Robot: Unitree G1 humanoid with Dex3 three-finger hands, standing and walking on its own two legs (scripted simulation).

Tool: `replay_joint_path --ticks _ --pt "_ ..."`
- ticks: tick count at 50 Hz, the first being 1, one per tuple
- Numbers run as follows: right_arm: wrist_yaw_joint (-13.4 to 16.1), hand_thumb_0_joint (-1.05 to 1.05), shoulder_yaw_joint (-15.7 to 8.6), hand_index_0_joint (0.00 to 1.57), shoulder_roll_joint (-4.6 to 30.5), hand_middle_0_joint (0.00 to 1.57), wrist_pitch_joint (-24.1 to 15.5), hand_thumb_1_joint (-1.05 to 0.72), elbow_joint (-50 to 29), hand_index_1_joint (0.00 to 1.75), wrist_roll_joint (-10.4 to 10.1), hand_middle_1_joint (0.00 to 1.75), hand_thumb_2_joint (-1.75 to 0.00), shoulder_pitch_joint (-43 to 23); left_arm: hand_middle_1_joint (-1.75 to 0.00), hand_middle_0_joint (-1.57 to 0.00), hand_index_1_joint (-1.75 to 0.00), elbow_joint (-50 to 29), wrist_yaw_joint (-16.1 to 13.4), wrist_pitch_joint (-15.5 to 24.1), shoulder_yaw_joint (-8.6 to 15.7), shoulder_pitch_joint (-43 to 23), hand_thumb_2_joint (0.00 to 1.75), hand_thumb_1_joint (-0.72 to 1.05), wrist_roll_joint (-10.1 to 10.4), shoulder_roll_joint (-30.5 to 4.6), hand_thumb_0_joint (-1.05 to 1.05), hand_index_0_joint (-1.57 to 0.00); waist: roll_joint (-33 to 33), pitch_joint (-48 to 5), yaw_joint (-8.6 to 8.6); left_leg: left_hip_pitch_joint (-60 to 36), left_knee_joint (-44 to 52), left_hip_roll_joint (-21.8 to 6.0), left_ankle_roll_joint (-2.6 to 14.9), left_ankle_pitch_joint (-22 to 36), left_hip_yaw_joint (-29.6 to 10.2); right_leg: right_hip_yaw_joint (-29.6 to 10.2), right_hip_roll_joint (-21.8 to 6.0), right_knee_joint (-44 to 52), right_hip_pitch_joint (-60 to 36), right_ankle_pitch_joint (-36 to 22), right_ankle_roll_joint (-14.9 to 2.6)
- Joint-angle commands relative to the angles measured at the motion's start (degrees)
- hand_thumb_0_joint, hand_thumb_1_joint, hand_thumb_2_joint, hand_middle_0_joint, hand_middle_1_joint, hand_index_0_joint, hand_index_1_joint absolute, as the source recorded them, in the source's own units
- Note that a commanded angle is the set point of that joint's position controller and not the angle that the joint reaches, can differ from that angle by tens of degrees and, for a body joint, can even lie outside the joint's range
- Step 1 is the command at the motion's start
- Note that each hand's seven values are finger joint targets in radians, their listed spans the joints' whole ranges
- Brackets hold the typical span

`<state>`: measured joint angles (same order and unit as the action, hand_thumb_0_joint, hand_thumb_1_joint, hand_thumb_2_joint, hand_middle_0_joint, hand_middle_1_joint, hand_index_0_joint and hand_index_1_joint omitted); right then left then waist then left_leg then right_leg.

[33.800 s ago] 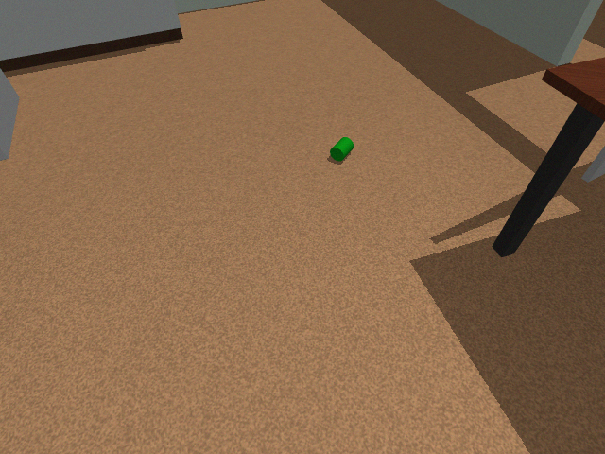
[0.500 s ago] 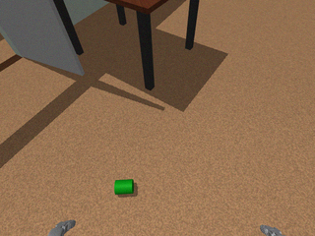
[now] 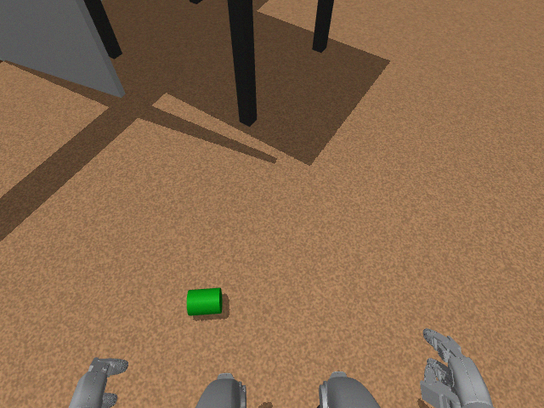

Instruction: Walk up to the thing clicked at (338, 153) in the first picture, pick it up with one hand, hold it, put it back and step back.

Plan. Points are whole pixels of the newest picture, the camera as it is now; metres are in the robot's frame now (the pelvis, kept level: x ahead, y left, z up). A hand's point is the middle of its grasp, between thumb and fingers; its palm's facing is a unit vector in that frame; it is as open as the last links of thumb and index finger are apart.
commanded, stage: rise first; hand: left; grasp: from above
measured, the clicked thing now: (205, 301) +0.45 +0.23 -0.67
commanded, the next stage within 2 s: none
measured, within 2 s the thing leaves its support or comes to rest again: neither
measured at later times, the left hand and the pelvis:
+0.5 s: hand (134, 396) +0.17 +0.27 -0.24, palm faces -0.34 -0.72 -0.61, open 14.2 cm; pelvis -0.02 +0.00 -0.10, yaw +0 degrees
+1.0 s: hand (159, 336) +0.30 +0.30 -0.43, palm faces -0.48 -0.23 -0.85, open 13.8 cm; pelvis -0.09 -0.01 -0.29, yaw -3 degrees
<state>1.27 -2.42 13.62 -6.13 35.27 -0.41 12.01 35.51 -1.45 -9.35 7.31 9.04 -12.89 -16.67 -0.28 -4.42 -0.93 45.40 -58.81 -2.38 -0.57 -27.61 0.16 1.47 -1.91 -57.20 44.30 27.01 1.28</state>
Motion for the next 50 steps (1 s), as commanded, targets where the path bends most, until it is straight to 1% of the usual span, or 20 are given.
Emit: replay_joint_path --ticks 1,4,6,11,14,17,19,20,21,22,25,29,30,33,37,38,39,40,45,50 --pt "1.17 0.0 -3.35 0.2 8.46 0.2 -3.17 -0.89 -8.04 0.3 -0.21 0.3 -0.9 0.59 -1.04 -0.07 -1.05 -13.63 -1.33 -0.25 2.64 3.6 1.01 -0.6 -1.39 -9.97 0.0 -0.06 4.55 -15.44 -0.17 -9.04 6.42 1.26 0.19 16.93 -0.82 0.94 2.14 4.85 -4.52 -13.34 -2.11" --pt "1.36 0.0 -3.07 0.2 8.21 0.2 -3.69 -0.92 -8.84 0.3 -0.19 0.3 -0.9 0.23 -1.06 -0.08 -1.06 -15.28 -1.6 -1.67 2.56 4.96 0.98 -0.58 -2.09 -9.97 0.0 -0.08 3.25 -15.84 -0.99 -6.8 3.81 1.37 0.62 17.96 -0.78 0.94 1.96 3.52 -3.78 -14.66 -2.03" --pt "1.43 0.0 -2.86 0.2 7.93 0.2 -4.12 -0.92 -9.4 0.3 -0.06 0.3 -0.9 -0.22 -1.05 -0.08 -1.05 -16.24 -1.6 -2.31 1.47 6.14 0.98 -0.58 -2.51 -8.73 0.0 -0.07 3.37 -15.36 -0.88 -5.03 2.84 1.25 0.53 17.45 -1.11 1.11 1.97 2.09 -1.79 -13.73 -2.23" --pt "1.31 0.0 -2.78 0.2 7.76 0.2 -5.15 -0.9 -10.87 0.3 0.22 0.3 -0.9 -0.53 -1.05 -0.07 -1.05 -18.81 -1.94 -2.49 2.31 8.13 0.96 -0.55 -3.87 -9.33 0.0 -0.08 4.24 -16.37 -0.37 -1.33 -0.46 1.21 0.49 15.77 -1.52 1.3 2.03 -1.81 2.23 -11.69 -2.4" --pt "1.42 0.0 -2.64 0.2 7.78 0.2 -5.85 -0.92 -11.25 0.3 0.21 0.3 -0.9 -0.97 -1.05 -0.08 -1.04 -19.78 -2.28 -1.59 1.5 4.66 0.96 -0.56 -5.19 -9.86 0.0 -0.09 4.45 -16.58 -1.78 1.31 -3.04 1.36 0.62 13.12 -1.37 1.11 2.15 -4.07 5.86 -10.24 -2.32" --pt "1.18 0.0 -2.58 0.2 8.37 0.2 -6.73 -0.92 -10.32 0.3 0.42 0.3 -0.9 -2.29 -1.05 -0.08 -1.05 -15.31 -2.71 0.7 2.36 -1.35 0.97 -0.59 -8.32 -12.37 0.0 -0.08 4.41 -15.58 -2.08 8.32 -7.82 1.1 0.57 9.15 -2.54 1.2 2.0 -10.03 13.77 -6.68 -2.43" --pt "0.87 0.0 -2.86 0.2 8.65 0.2 -7.31 -0.93 -9.87 0.3 0.45 0.3 -0.9 -2.67 -1.05 -0.09 -1.05 -12.76 -2.99 2.91 1.82 -4.43 0.97 -0.58 -10.68 -12.67 0.0 -0.09 4.3 -17.15 -2.33 12.42 -11.66 1.58 0.71 6.9 -2.13 0.87 1.87 -13.69 17.86 -5.15 -2.46" --pt "0.61 0.0 -3.16 0.2 9.19 0.2 -7.51 -0.93 -9.45 0.3 0.42 0.3 -0.9 -2.57 -1.04 -0.09 -1.04 -12.21 -3.26 3.97 2.71 -5.24 0.97 -0.58 -11.92 -13.79 0.0 -0.09 4.55 -19.25 -1.59 13.45 -13.41 1.72 0.71 6.61 -1.93 0.61 1.83 -15.48 19.14 -4.8 -2.54" --pt "0.35 0.0 -3.26 0.2 9.24 0.2 -7.78 -0.91 -9.15 0.3 0.44 0.3 -0.9 -2.78 -1.04 -0.09 -1.04 -11.28 -3.28 5.01 0.65 -6.71 0.96 -0.56 -13.1 -12.2 0.0 -0.09 4.67 -20.43 -2.06 14.93 -14.97 1.86 0.66 5.9 -1.91 0.54 1.8 -17.27 21.33 -4.34 -2.54" --pt "0.16 0.0 -3.33 0.2 9.53 0.2 -8.07 -0.91 -8.88 0.3 0.37 0.3 -0.9 -2.83 -1.03 -0.1 -1.03 -11.46 -3.52 6.13 0.52 -8.53 0.97 -0.56 -14.31 -12.64 0.0 -0.1 5.16 -22.2 -2.09 16.16 -16.37 1.89 0.6 5.13 -2.22 0.48 1.8 -19.02 23.12 -3.89 -2.56" --pt "-0.24 0.0 -3.9 0.2 10.74 0.2 -8.43 -0.91 -7.29 0.3 0.2 0.3 -0.9 -3.38 -0.99 -0.14 -1.0 -8.43 -4.58 8.86 1.62 -13.58 0.94 -0.52 -18.14 -16.43 0.0 -0.14 6.04 -26.01 -1.4 20.05 -20.57 1.85 0.3 4.32 -2.92 0.58 1.69 -24.71 28.4 -3.27 -2.72" --pt "-0.79 0.0 -4.47 0.2 11.73 0.2 -7.93 -0.94 -5.11 0.3 -0.2 0.3 -0.91 -3.08 -1.02 -0.14 -1.02 -5.59 -6.11 11.71 5.1 -19.21 0.95 -0.54 -23.07 -23.23 0.0 -0.14 7.27 -32.63 0.22 24.43 -27.21 2.18 0.55 7.75 -2.6 0.34 1.73 -31.02 33.62 -5.21 -3.03" --pt "-1.04 0.0 -4.56 0.2 11.88 0.2 -7.71 -0.94 -4.44 0.3 -0.12 0.3 -0.91 -3.15 -1.03 -0.13 -1.03 -3.18 -6.09 12.07 3.82 -18.79 0.96 -0.55 -23.84 -21.81 0.0 -0.13 7.58 -32.74 0.08 25.36 -28.53 2.07 0.5 8.59 -2.76 0.56 1.71 -32.58 35.74 -5.38 -3.17" --pt "-1.66 0.0 -5.0 0.2 12.26 0.2 -6.88 -0.94 -2.33 0.3 -0.02 0.3 -0.91 -1.93 -1.04 -0.13 -1.04 0.13 -6.45 13.44 4.08 -27.24 0.96 -0.55 -27.02 -24.27 0.0 -0.13 6.3 -36.31 -0.77 29.5 -33.93 2.2 1.08 9.81 -2.12 0.67 1.79 -35.43 38.12 -6.85 -2.95" --pt "-2.65 0.0 -5.36 0.2 12.58 0.2 -5.69 -0.93 -1.0 0.3 0.51 0.3 -0.91 -0.74 -1.03 -0.14 -1.03 5.69 -6.38 16.33 4.74 -37.06 0.97 -0.54 -31.31 -28.41 0.0 -0.13 2.96 -38.13 -0.92 39.49 -40.29 2.5 1.65 2.89 -1.18 0.86 1.86 -39.11 41.16 -1.8 -2.67" --pt "-2.74 0.0 -5.5 0.2 12.74 0.2 -5.38 -0.93 -0.42 0.3 0.81 0.3 -0.91 -0.76 -1.01 -0.15 -1.02 6.58 -6.47 17.19 5.08 -38.81 0.96 -0.52 -32.43 -29.98 0.0 -0.15 2.51 -38.72 -0.27 40.6 -41.72 2.47 1.79 1.23 -0.72 0.74 1.77 -39.44 41.34 -0.54 -2.48" --pt "-2.83 0.0 -5.45 0.2 12.76 0.2 -5.15 -0.9 -0.02 0.3 0.84 0.3 -0.9 -0.32 -1.03 -0.12 -1.03 7.87 -6.49 18.1 4.28 -41.09 0.98 -0.51 -33.67 -30.18 0.0 -0.12 2.63 -39.39 -1.11 42.58 -43.06 2.48 1.82 0.52 -0.43 0.82 1.85 -40.48 41.6 0.03 -2.39" --pt "-2.98 0.0 -5.37 0.2 12.99 0.2 -4.92 -0.92 0.41 0.3 1.03 0.3 -0.91 0.14 -1.02 -0.14 -1.02 7.79 -6.65 19.05 5.27 -43.52 0.98 -0.53 -34.68 -32.04 0.0 -0.13 2.54 -41.25 -0.62 42.78 -44.29 2.54 1.9 0.52 -0.33 0.83 1.85 -41.38 41.8 0.07 -2.37" --pt "-3.43 0.0 -5.18 0.2 13.28 0.2 -3.4 -0.87 2.0 0.3 1.94 0.3 -0.89 1.59 -1.04 -0.08 -1.04 11.02 -7.43 22.52 5.46 -53.21 1.01 -0.51 -39.17 -36.42 0.0 -0.08 2.67 -41.01 -1.96 48.12 -48.56 2.53 2.31 -3.78 0.0 1.14 2.11 -43.67 45.83 5.05 -2.19" --pt "-3.81 0.0 -5.09 0.2 13.47 0.2 -1.42 -0.87 2.97 0.3 2.79 0.3 -0.89 2.59 -1.05 -0.05 -1.05 15.84 -9.51 24.37 4.75 -58.15 1.04 -0.54 -43.91 -38.48 0.0 -0.05 4.54 -39.33 -2.84 51.58 -50.64 2.71 2.32 -8.83 -0.26 2.29 2.66 -46.2 50.71 10.87 -2.57"
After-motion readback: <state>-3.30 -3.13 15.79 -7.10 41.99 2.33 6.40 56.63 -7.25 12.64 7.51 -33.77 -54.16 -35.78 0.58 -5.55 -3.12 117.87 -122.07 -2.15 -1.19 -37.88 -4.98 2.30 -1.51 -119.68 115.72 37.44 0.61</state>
